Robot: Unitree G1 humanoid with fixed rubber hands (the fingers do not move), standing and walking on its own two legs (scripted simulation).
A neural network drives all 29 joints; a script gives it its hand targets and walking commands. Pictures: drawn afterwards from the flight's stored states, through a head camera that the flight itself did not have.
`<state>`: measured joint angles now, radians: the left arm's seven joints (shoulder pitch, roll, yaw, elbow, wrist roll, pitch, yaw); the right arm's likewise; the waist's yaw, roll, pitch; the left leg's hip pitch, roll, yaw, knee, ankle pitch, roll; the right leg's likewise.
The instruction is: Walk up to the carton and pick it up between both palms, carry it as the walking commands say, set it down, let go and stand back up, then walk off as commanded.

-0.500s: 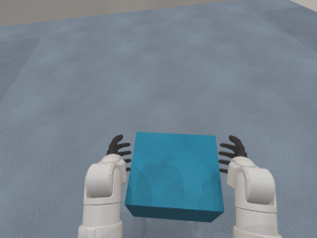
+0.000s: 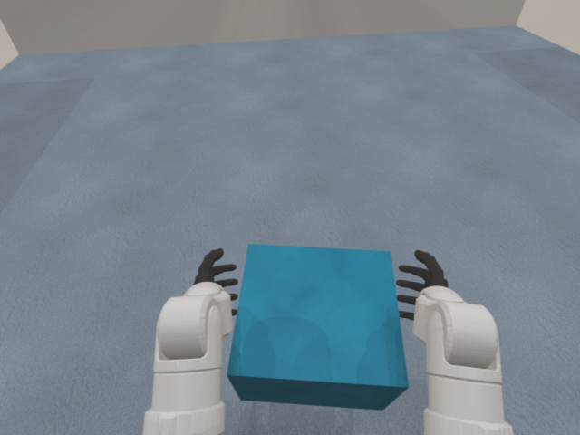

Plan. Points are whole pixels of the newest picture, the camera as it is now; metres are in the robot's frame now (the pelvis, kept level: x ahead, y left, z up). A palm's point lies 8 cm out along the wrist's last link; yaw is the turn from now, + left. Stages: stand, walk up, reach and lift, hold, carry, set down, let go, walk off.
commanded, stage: carry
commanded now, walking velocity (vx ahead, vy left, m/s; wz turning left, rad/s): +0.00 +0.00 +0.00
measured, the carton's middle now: (314, 326) +0.30 +0.00 -0.01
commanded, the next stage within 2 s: none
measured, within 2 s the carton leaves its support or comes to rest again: neither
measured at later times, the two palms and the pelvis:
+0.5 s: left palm (153, 340) +0.23 +0.21 +0.06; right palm (372, 309) +0.29 -0.07 +0.06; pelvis -0.03 +0.02 -0.01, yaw +9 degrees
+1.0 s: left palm out of the picture +0.09 +0.37 +0.06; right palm (228, 345) +0.23 +0.11 +0.07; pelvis -0.10 +0.10 -0.01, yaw +27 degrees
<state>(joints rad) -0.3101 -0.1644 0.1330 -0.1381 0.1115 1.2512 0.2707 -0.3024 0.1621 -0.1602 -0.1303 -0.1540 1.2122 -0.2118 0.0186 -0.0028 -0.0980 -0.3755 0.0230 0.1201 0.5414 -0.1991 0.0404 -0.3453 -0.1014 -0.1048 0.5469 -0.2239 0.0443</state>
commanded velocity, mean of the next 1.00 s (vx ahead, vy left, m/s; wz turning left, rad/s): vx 0.00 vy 0.19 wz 0.58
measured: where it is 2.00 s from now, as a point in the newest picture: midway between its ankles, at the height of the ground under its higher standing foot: outside the picture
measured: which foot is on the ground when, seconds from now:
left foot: down 0.00-0.56, up 0.58-0.86, down 0.88-1.00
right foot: down 0.00-0.34, up 0.36-0.54, down 0.56-0.88, up 0.90-1.00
